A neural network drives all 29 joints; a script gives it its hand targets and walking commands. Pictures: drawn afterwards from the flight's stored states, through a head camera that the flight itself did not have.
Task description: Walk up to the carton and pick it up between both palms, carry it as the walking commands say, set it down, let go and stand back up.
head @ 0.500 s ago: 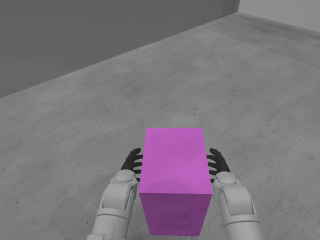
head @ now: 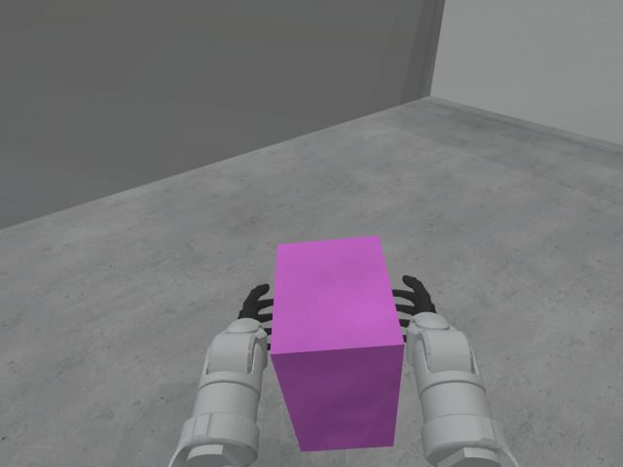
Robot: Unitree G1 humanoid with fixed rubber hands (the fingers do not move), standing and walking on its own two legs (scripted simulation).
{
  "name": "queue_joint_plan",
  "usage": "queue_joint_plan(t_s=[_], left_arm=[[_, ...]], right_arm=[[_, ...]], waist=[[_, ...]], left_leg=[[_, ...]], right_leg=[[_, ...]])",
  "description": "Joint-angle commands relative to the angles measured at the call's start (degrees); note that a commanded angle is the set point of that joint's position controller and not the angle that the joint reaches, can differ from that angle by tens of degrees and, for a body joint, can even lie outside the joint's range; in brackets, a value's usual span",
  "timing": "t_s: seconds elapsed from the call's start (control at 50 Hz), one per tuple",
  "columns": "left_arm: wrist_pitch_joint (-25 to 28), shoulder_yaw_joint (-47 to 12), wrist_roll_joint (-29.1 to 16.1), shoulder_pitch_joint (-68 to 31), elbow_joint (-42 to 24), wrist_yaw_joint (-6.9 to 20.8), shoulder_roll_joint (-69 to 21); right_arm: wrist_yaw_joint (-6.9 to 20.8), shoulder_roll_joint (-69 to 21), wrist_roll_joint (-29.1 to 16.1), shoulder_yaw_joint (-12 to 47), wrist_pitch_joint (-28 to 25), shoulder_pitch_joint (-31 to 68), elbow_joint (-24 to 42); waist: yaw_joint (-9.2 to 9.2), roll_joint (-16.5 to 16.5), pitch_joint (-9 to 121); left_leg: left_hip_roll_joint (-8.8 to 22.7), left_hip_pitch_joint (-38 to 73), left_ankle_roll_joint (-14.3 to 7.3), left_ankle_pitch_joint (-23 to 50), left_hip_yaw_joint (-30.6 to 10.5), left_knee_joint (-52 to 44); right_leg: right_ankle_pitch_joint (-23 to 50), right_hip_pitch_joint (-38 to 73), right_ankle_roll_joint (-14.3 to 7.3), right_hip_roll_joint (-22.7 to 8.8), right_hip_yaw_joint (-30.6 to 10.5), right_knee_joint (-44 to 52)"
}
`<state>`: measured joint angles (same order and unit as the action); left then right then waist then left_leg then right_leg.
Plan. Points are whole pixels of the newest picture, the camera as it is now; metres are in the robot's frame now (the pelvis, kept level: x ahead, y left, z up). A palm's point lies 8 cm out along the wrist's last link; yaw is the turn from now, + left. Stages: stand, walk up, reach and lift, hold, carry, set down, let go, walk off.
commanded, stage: hold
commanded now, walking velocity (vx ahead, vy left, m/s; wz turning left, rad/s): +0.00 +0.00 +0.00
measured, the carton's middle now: (337, 349) +0.33 +0.01 +0.00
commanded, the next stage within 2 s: set down in 0.16 s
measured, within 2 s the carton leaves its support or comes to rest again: neither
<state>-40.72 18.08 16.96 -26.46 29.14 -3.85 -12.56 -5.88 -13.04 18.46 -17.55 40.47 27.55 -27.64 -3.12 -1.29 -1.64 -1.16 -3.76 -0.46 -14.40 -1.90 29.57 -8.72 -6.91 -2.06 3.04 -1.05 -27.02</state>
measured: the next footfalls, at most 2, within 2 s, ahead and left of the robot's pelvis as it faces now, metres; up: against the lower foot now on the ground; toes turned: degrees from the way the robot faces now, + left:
none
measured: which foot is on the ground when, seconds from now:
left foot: down 0.00-1.00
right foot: down 0.00-1.00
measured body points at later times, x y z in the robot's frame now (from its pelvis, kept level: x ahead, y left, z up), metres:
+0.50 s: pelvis +0.01 -0.01 +0.00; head -0.02 -0.02 +0.45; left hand +0.33 +0.13 +0.02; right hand +0.35 -0.11 +0.02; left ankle +0.04 +0.12 -0.73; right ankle +0.08 -0.09 -0.73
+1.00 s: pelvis -0.01 -0.01 -0.04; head +0.10 -0.02 +0.40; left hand +0.33 +0.14 -0.09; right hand +0.36 -0.10 -0.08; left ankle +0.04 +0.12 -0.73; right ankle +0.08 -0.09 -0.73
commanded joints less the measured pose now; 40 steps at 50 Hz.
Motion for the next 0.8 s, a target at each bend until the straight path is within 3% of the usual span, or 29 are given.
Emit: queue_joint_plan(t_s=[0.0, 0.14, 0.16, 0.2, 0.28, 0.38, 0.46, 0.56, 0.66, 0.78], left_arm=[[2.8, -24.8, -15.0, -37.8, 1.8, 14.5, -55.0], [3.4, -24.5, -14.8, -38.4, 2.8, 13.1, -55.3], [3.7, -17.7, -7.7, -38.1, 5.3, 10.9, -58.8], [4.6, -16.7, -6.4, -36.6, 6.3, 10.7, -57.6], [6.9, -15.1, -5.3, -35.4, 7.7, 10.3, -56.9], [9.8, -15.3, -5.2, -31.4, 6.7, 9.9, -55.0], [12.7, -14.8, -4.2, -28.6, 6.8, 9.8, -53.3], [17.3, -15.5, -3.2, -26.9, 7.0, 10.0, -51.5], [22.8, -16.6, -2.7, -26.3, 8.1, 10.3, -49.4], [29.4, -16.7, -1.8, -27.7, 9.6, 10.0, -45.9]], right_arm=[[14.9, -59.8, -14.5, 24.4, -1.5, 29.2, -5.6], [14.7, -58.1, -14.6, 24.6, -2.2, 30.9, -5.2], [15.8, -59.0, -10.8, 20.5, -2.2, 33.6, -10.4], [15.5, -57.6, -9.5, 18.5, -3.2, 32.8, -10.9], [14.5, -55.6, -7.3, 15.9, -5.4, 31.7, -11.5], [12.8, -56.2, -6.9, 16.6, -8.3, 27.5, -11.9], [11.6, -56.3, -6.7, 16.7, -11.4, 25.0, -13.2], [10.2, -56.2, -6.0, 17.4, -16.2, 22.4, -14.2], [9.1, -55.4, -4.9, 18.8, -21.6, 20.6, -15.1], [7.9, -53.7, -3.7, 19.9, -27.8, 21.4, -16.7]], waist=[[0.22, 0.1, 8.6], [0.75, -0.5, 8.7], [0.43, -1.4, 7.1], [0.40, -2.5, 5.6], [1.05, -1.0, 6.1], [0.09, 2.5, 10.1], [-0.85, 2.4, 12.3], [-0.66, 1.7, 16.4], [-0.15, 2.3, 20.5], [-0.17, 2.8, 23.0]], left_leg=[[-0.5, -12.1, -1.3, -9.9, -5.2, -8.3], [0.3, -11.0, -1.0, -9.9, -6.4, -8.1], [2.1, -15.0, -3.0, -14.3, -7.2, -11.1], [2.6, -17.5, -3.6, -16.2, -8.0, -12.3], [1.7, -16.1, -3.4, -11.0, -6.8, -10.9], [-0.6, -10.7, -2.6, -0.4, -4.3, -7.6], [-1.2, -11.4, -2.3, 3.6, -4.0, -5.5], [-1.9, -14.8, -2.1, 7.8, -4.2, -2.2], [-2.7, -19.7, -2.1, 9.7, -4.6, 0.9], [-3.3, -26.6, -2.4, 7.2, -5.2, 4.5]], right_leg=[[-14.2, 8.0, 0.6, 0.4, -8.0, 4.5], [-12.5, 7.2, 0.6, 0.3, -7.9, 3.5], [-12.5, 11.9, -0.3, 0.6, -6.4, 1.3], [-9.9, 13.7, -0.1, 1.0, -5.9, -0.6], [-7.0, 13.1, -0.5, 0.5, -7.0, -0.6], [-2.7, 9.9, -0.6, -0.9, -8.3, 1.4], [1.4, 8.2, -0.4, -1.1, -8.9, 0.4], [7.8, 6.5, -0.2, -1.1, -9.7, -2.0], [12.2, 4.9, 0.0, -0.6, -10.2, -5.0], [10.3, -0.2, 0.2, 0.1, -10.1, -8.4]])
